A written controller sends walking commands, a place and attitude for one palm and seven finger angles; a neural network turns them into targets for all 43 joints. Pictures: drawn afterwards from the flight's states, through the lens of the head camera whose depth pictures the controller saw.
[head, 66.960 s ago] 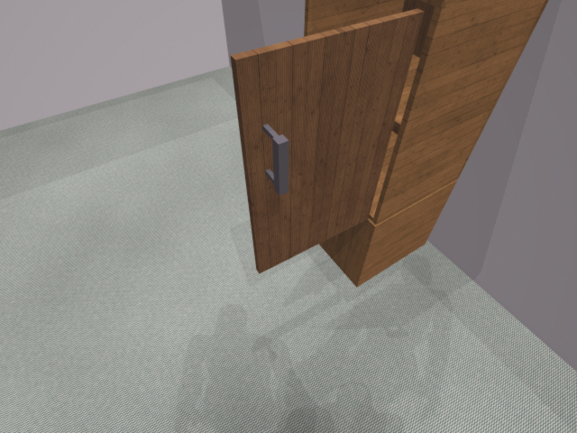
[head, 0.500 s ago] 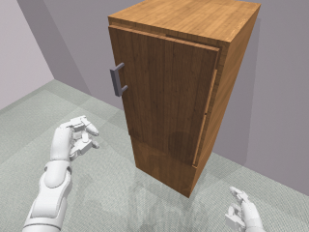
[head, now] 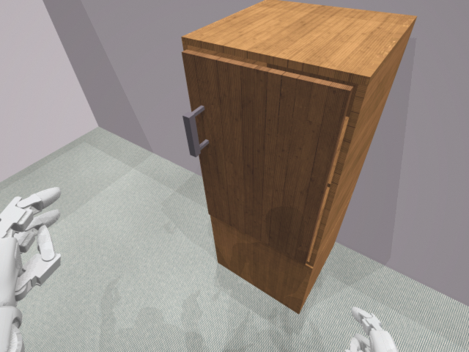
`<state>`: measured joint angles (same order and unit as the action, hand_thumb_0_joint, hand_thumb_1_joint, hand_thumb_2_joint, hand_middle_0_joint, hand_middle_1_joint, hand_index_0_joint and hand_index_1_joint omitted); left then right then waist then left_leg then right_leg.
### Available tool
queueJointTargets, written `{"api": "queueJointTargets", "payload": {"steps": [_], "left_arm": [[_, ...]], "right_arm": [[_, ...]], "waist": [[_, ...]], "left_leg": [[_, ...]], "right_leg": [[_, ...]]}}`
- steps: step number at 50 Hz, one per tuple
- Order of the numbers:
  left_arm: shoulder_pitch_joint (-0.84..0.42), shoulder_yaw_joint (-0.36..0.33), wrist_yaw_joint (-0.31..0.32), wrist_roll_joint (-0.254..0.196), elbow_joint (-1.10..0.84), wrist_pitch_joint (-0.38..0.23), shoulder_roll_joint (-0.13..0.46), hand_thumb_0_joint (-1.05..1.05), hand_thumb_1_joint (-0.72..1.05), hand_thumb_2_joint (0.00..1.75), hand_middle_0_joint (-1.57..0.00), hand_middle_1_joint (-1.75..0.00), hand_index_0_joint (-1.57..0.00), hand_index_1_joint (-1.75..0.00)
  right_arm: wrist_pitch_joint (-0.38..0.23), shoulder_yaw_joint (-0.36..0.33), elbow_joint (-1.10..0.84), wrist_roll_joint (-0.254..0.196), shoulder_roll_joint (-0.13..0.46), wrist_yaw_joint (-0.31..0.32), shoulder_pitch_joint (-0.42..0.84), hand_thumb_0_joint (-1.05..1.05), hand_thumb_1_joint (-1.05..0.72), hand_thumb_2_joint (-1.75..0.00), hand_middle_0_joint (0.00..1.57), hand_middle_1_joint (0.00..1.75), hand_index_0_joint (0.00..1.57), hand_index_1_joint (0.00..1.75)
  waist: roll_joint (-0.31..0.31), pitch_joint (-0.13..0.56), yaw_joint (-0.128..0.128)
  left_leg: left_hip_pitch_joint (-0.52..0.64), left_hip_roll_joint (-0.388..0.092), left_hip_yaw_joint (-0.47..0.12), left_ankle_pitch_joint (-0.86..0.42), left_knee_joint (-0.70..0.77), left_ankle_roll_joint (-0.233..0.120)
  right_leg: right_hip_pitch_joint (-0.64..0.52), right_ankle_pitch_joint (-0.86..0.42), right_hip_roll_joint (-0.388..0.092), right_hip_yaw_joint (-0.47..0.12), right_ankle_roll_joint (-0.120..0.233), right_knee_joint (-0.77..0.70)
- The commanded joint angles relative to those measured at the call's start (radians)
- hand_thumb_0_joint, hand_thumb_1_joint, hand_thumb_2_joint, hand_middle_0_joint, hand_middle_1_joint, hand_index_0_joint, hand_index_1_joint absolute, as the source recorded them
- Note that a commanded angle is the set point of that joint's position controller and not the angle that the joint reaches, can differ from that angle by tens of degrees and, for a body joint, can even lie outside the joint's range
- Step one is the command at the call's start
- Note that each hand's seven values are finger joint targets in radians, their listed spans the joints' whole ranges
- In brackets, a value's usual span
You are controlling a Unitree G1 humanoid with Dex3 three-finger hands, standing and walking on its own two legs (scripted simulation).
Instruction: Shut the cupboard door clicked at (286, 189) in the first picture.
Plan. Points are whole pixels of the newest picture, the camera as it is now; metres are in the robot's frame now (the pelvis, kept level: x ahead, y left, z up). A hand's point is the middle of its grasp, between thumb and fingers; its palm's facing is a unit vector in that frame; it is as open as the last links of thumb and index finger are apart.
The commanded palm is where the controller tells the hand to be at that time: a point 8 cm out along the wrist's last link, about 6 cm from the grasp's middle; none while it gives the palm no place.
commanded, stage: draw the hand back to the body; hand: left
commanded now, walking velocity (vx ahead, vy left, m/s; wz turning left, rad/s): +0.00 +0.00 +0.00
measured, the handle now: (197, 131) +0.62 +0.18 +0.05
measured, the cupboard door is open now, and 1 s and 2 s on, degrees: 1 1 1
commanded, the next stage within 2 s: step back with the hand held close in 0.36 s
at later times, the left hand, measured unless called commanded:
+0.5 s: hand (52, 262) +0.17 +0.26 +0.16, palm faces +0.47 -0.79 -0.40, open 7.4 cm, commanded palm +0.13 +0.29 +0.17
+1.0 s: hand (11, 290) +0.14 +0.29 +0.16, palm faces +0.44 -0.76 -0.48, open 7.4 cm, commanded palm +0.08 +0.31 +0.17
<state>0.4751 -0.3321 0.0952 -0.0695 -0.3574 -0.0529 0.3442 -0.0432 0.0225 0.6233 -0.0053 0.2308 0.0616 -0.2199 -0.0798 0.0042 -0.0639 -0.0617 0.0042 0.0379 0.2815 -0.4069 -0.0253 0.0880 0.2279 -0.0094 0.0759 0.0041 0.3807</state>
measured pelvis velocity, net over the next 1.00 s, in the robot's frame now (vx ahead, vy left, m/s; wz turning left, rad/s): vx -0.07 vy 0.02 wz -0.02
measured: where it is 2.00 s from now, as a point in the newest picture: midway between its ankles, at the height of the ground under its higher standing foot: outside the picture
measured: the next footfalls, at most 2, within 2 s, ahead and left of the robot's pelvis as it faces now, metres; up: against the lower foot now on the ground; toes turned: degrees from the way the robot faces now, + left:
left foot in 1.90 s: -0.09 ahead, +0.11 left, +0.00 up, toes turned +1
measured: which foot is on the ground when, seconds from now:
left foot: down 0.00-1.00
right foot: down 0.00-1.00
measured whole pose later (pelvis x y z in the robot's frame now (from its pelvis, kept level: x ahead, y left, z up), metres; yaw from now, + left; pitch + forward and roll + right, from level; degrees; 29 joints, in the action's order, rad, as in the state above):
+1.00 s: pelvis -0.07 +0.02 -0.01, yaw -1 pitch +0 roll -1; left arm 0.54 -0.44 0.15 -0.05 -0.45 -0.16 0.44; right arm 0.01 0.00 0.54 -0.01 0.23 0.09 -0.21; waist -0.01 0.02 0.00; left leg -0.32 0.02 0.07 0.26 -0.58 -0.06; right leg 0.35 0.19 -0.03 0.05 -0.01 0.55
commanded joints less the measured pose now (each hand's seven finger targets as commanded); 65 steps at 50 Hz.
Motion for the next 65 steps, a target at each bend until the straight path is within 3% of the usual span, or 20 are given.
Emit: {"api": "queueJointTargets", "payload": {"steps": [1,4,8,13,16,24,25,26,29,32,38,43,51,52,53,56,57,59,61,65], "left_arm": [[-0.099,-0.115,0.027,0.003,-0.236,-0.079,0.171,0.0,0.9,0.9,-0.2,-0.3,-0.2,-0.3],[-0.152,-0.081,0.032,0.01,-0.194,-0.074,0.145,0.0,0.9,0.9,-0.2,-0.3,-0.2,-0.3],[-0.163,-0.093,0.038,0.01,-0.192,-0.082,0.16,0.0,0.9,0.9,-0.2,-0.3,-0.2,-0.3],[-0.13,-0.128,0.042,0.01,-0.254,-0.092,0.191,0.0,0.9,0.9,-0.2,-0.3,-0.2,-0.3],[-0.125,-0.131,0.044,0.013,-0.255,-0.094,0.192,0.0,0.9,0.9,-0.2,-0.3,-0.2,-0.3],[-0.097,-0.124,0.03,0.001,-0.182,-0.087,0.169,0.0,0.9,0.9,-0.2,-0.3,-0.2,-0.3],[-0.197,-0.225,0.036,0.005,-0.233,-0.121,0.281,0.0,0.9,0.9,-0.2,-0.3,-0.2,-0.3],[-0.091,-0.176,0.031,0.004,-0.156,-0.125,0.216,0.0,0.9,0.9,-0.2,-0.3,-0.2,-0.3],[-0.046,-0.143,0.034,0.012,-0.18,-0.138,0.2,0.0,0.9,0.9,-0.2,-0.3,-0.2,-0.3],[-0.007,-0.167,0.048,0.011,-0.251,-0.148,0.231,0.0,0.9,0.9,-0.2,-0.3,-0.2,-0.3],[0.045,-0.239,0.07,0.006,-0.366,-0.151,0.29,0.0,0.9,0.9,-0.2,-0.3,-0.2,-0.3],[0.07,-0.23,0.07,0.005,-0.301,-0.151,0.259,0.0,0.9,0.9,-0.2,-0.3,-0.2,-0.3],[0.005,-0.202,0.072,0.04,-0.254,-0.179,0.222,0.0,0.9,0.9,-0.2,-0.3,-0.2,-0.3],[-0.021,-0.222,0.074,0.05,-0.277,-0.188,0.249,0.0,0.9,0.9,-0.2,-0.3,-0.2,-0.3],[-0.032,-0.202,0.075,0.055,-0.295,-0.195,0.228,0.0,0.9,0.9,-0.2,-0.3,-0.2,-0.3],[-0.068,-0.217,0.083,0.067,-0.355,-0.217,0.245,0.0,0.9,0.9,-0.2,-0.3,-0.2,-0.3],[-0.081,-0.249,0.086,0.07,-0.378,-0.225,0.282,0.0,0.9,0.9,-0.2,-0.3,-0.2,-0.3],[-0.077,-0.242,0.091,0.072,-0.377,-0.236,0.266,0.0,0.9,0.9,-0.2,-0.3,-0.2,-0.3],[-0.073,-0.247,0.094,0.073,-0.385,-0.248,0.264,0.0,0.9,0.9,-0.2,-0.3,-0.2,-0.3],[-0.04,-0.241,0.1,0.055,-0.35,-0.258,0.259,0.0,0.9,0.9,-0.2,-0.3,-0.2,-0.3]], "right_arm": [[-0.078,-0.039,-0.16,-0.004,0.093,0.011,0.139,0.0,-0.9,-0.9,0.2,0.3,0.2,0.3],[-0.086,-0.043,-0.148,-0.004,0.106,0.019,0.134,0.0,-0.9,-0.9,0.2,0.3,0.2,0.3],[-0.092,-0.044,-0.149,-0.003,0.105,0.025,0.138,0.0,-0.9,-0.9,0.2,0.3,0.2,0.3],[-0.103,-0.038,-0.151,0.003,0.092,0.026,0.148,0.0,-0.9,-0.9,0.2,0.3,0.2,0.3],[-0.111,-0.032,-0.147,0.003,0.086,0.023,0.152,0.0,-0.9,-0.9,0.2,0.3,0.2,0.3],[-0.097,-0.04,-0.147,-0.002,0.088,0.022,0.15,0.0,-0.9,-0.9,0.2,0.3,0.2,0.3],[-0.077,-0.056,-0.181,-0.01,0.125,0.018,0.132,0.0,-0.9,-0.9,0.2,0.3,0.2,0.3],[-0.066,-0.058,-0.164,-0.007,0.111,0.02,0.118,0.0,-0.9,-0.9,0.2,0.3,0.2,0.3],[-0.046,-0.06,-0.168,-0.006,0.106,0.016,0.121,0.0,-0.9,-0.9,0.2,0.3,0.2,0.3],[-0.032,-0.066,-0.179,-0.007,0.114,0.022,0.121,0.0,-0.9,-0.9,0.2,0.3,0.2,0.3],[0.004,-0.073,-0.227,-0.008,0.125,0.044,0.12,0.0,-0.9,-0.9,0.2,0.3,0.2,0.3],[0.012,-0.078,-0.233,-0.008,0.13,0.046,0.1,0.0,-0.9,-0.9,0.2,0.3,0.2,0.3],[-0.011,-0.077,-0.233,-0.012,0.146,0.041,0.085,0.0,-0.9,-0.9,0.2,0.3,0.2,0.3],[-0.016,-0.079,-0.235,-0.007,0.154,0.043,0.092,0.0,-0.9,-0.9,0.2,0.3,0.2,0.3],[-0.022,-0.074,-0.237,-0.008,0.145,0.043,0.088,0.0,-0.9,-0.9,0.2,0.3,0.2,0.3],[-0.044,-0.074,-0.234,-0.002,0.147,0.041,0.077,0.0,-0.9,-0.9,0.2,0.3,0.2,0.3],[-0.051,-0.076,-0.232,0.002,0.151,0.044,0.084,0.0,-0.9,-0.9,0.2,0.3,0.2,0.3],[-0.063,-0.072,-0.229,0.004,0.14,0.042,0.072,0.0,-0.9,-0.9,0.2,0.3,0.2,0.3],[-0.076,-0.075,-0.219,0.006,0.137,0.037,0.061,0.0,-0.9,-0.9,0.2,0.3,0.2,0.3],[-0.083,-0.071,-0.19,0.014,0.123,0.025,0.045,0.0,-0.9,-0.9,0.2,0.3,0.2,0.3]], "waist": [[-0.002,0.04,0.012],[0.016,-0.022,0.026],[0.056,0.024,0.014],[-0.015,0.1,-0.004],[-0.055,0.043,-0.001],[0.038,-0.01,0.004],[0.05,-0.025,0.04],[0.113,-0.001,0.046],[0.137,0.049,0.053],[0.063,0.128,0.055],[-0.028,0.219,0.05],[0.004,0.149,0.055],[0.01,0.025,0.067],[-0.011,0.026,0.064],[-0.007,0.027,0.068],[-0.015,0.049,0.069],[-0.019,0.058,0.066],[-0.017,0.046,0.069],[-0.015,0.047,0.073],[0.065,0.041,0.077]], "left_leg": [[-0.057,-0.025,-0.035,-0.347,0.055,0.022],[-0.073,-0.025,-0.04,-0.253,0.072,0.016],[-0.067,-0.018,-0.045,-0.199,0.084,0.007],[-0.056,-0.01,-0.037,-0.261,0.065,0.01],[-0.077,-0.011,-0.038,-0.241,0.072,0.018],[-0.084,-0.02,-0.027,-0.218,0.075,0.01],[-0.175,-0.047,-0.051,-0.126,0.016,-0.013],[-0.162,-0.038,-0.054,-0.108,-0.033,-0.014],[-0.165,-0.031,-0.049,-0.111,-0.101,-0.006],[-0.158,-0.042,-0.056,-0.183,-0.097,-0.001],[-0.199,-0.105,-0.111,-0.504,-0.04,0.004],[-0.33,-0.132,-0.128,-0.333,0.001,-0.01],[-0.716,-0.157,-0.18,0.349,0.1,-0.075],[-0.744,-0.156,-0.186,0.393,0.105,-0.082],[-0.759,-0.155,-0.189,0.416,0.101,-0.085],[-0.775,-0.148,-0.19,0.448,0.079,-0.089],[-0.774,-0.146,-0.195,0.459,0.074,-0.09],[-0.782,-0.133,-0.188,0.46,0.043,-0.086],[-0.734,-0.102,-0.164,0.45,-0.025,-0.073],[-0.573,-0.059,-0.141,0.307,-0.13,-0.028]], "right_leg": [[-0.019,-0.211,0.003,-0.02,0.007,-0.022],[0.022,-0.134,0.002,-0.019,0.006,-0.036],[-0.006,-0.096,-0.001,-0.024,0.008,-0.039],[-0.066,-0.167,-0.005,-0.033,0.012,-0.026],[-0.045,-0.148,-0.001,-0.029,0.015,-0.032],[-0.013,-0.128,0.0,-0.035,0.009,-0.049],[0.059,-0.138,-0.06,-0.139,0.017,-0.091],[0.086,-0.125,-0.106,-0.163,0.03,-0.108],[0.112,-0.158,-0.166,-0.186,0.056,-0.094],[0.086,-0.251,-0.172,-0.167,0.06,-0.027],[-0.007,-0.427,-0.071,-0.088,0.011,0.168],[0.003,-0.321,-0.055,-0.101,0.002,0.191],[-0.074,-0.044,-0.036,-0.137,-0.009,0.237],[-0.088,-0.017,-0.03,-0.143,-0.011,0.24],[-0.091,0.004,-0.032,-0.141,-0.011,0.249],[-0.093,0.034,-0.028,-0.153,-0.006,0.263],[-0.092,0.053,-0.025,-0.163,-0.007,0.257],[-0.069,0.079,-0.034,-0.188,0.002,0.246],[0.002,0.13,-0.056,-0.24,0.021,0.187],[0.19,0.198,-0.125,-0.307,0.06,0.053]]}}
